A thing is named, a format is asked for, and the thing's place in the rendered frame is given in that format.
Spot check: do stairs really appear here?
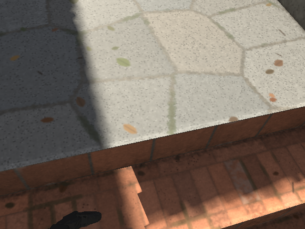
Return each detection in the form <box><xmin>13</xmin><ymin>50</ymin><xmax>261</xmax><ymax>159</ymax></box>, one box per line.
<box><xmin>0</xmin><ymin>106</ymin><xmax>305</xmax><ymax>229</ymax></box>

